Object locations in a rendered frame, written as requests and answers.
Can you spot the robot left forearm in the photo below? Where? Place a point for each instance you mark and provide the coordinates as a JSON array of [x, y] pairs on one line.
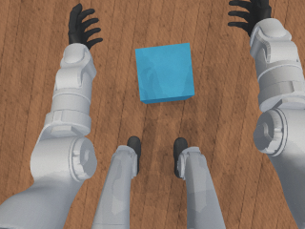
[[72, 96]]

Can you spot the left robot shin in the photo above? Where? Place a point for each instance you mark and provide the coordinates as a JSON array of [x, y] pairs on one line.
[[123, 148]]

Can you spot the robot left upper arm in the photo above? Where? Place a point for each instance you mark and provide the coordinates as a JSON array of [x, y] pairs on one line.
[[59, 167]]

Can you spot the left robot hand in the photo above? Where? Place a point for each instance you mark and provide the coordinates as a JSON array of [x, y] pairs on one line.
[[77, 33]]

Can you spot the robot right upper arm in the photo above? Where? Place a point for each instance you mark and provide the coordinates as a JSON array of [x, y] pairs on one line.
[[280, 134]]

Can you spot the right robot hand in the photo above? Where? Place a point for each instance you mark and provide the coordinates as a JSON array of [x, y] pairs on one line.
[[257, 10]]

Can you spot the robot right forearm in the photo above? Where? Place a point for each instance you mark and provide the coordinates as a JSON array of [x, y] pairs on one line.
[[278, 69]]

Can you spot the robot right foot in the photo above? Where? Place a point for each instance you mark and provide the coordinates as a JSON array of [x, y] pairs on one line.
[[179, 145]]

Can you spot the carton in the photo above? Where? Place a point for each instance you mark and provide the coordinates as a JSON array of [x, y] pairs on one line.
[[165, 73]]

